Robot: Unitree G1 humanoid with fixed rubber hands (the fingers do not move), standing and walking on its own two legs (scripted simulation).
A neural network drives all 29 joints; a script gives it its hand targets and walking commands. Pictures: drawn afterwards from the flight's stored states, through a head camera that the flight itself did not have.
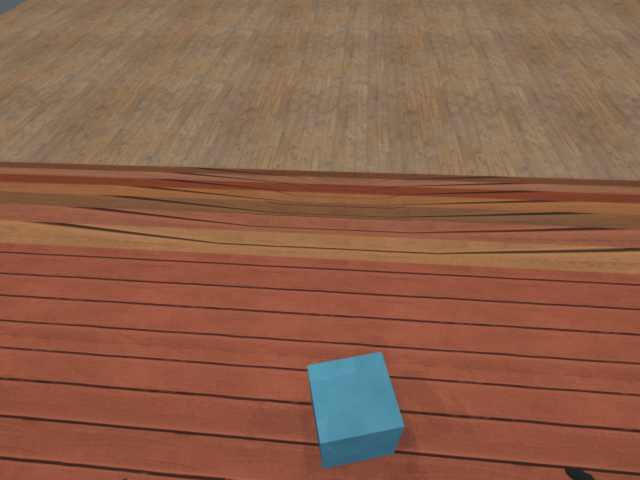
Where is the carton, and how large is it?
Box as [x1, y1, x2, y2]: [307, 352, 404, 468]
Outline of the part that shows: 381,352 307,365 312,406 323,468 393,453 404,426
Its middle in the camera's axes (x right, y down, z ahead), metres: +0.09 +0.48 +1.09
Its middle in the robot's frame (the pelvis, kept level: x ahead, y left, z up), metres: +0.43 -0.05 -0.66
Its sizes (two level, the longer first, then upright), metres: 0.210 0.200 0.250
